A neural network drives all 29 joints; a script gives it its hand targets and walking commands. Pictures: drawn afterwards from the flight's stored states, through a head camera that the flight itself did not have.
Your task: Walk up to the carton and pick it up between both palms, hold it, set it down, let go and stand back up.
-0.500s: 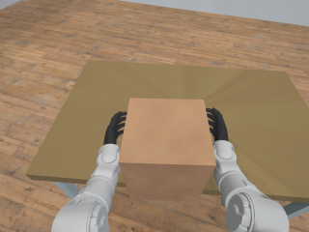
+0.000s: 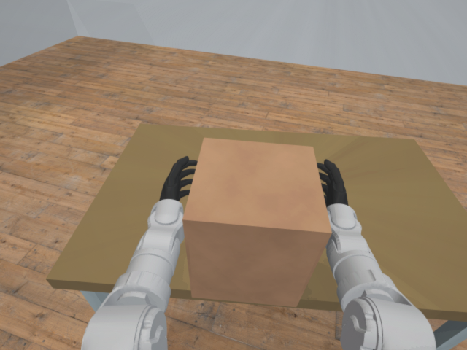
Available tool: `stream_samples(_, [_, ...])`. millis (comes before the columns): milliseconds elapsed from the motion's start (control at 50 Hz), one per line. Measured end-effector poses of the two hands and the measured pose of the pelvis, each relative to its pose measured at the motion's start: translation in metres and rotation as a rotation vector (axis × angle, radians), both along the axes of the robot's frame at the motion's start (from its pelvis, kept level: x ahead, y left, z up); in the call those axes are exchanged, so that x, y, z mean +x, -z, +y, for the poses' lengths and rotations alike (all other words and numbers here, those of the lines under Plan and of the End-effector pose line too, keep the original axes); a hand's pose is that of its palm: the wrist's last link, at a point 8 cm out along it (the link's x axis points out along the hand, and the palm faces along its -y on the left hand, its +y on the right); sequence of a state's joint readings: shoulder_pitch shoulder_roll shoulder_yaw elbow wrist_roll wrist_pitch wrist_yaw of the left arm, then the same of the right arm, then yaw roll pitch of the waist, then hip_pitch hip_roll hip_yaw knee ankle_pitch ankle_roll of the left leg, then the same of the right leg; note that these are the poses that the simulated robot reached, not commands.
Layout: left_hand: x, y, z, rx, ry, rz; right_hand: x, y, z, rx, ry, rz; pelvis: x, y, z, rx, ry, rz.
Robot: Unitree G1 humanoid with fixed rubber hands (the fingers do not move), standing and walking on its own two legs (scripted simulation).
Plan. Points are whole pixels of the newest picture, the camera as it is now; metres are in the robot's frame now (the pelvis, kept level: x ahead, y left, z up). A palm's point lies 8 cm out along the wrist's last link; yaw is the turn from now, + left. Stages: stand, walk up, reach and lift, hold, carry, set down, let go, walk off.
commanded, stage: reach and lift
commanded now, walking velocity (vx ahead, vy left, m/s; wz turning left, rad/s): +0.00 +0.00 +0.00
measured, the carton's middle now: (250, 223) +0.37 -0.02 +0.04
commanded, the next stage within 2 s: hold in 1.86 s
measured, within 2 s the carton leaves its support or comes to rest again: neither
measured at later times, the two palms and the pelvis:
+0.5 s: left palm (161, 182) +0.37 +0.14 +0.14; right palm (332, 189) +0.37 -0.16 +0.13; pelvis +0.00 +0.00 +0.00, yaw +0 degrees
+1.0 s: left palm (158, 174) +0.37 +0.15 +0.16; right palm (333, 186) +0.37 -0.15 +0.14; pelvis +0.00 +0.00 +0.00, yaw +0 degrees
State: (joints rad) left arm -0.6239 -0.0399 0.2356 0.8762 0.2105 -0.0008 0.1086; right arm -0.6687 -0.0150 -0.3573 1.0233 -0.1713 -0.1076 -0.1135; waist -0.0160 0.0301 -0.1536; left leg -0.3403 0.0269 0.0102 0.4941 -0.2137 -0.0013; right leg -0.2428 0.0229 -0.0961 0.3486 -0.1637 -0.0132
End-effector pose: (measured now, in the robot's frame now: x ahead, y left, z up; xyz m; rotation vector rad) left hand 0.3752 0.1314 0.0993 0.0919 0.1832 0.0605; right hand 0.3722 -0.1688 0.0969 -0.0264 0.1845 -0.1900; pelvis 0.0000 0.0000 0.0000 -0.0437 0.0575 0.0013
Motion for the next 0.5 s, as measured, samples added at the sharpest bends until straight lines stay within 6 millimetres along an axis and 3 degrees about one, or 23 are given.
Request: stream_samples(500, [-0.004,-0.043,0.013,-0.049,-0.019,0.008,0.0,-0.035,0.013,0.022,-0.009,0.002,0.002,-0.003,0.001,0.001,-0.007,-0.096])
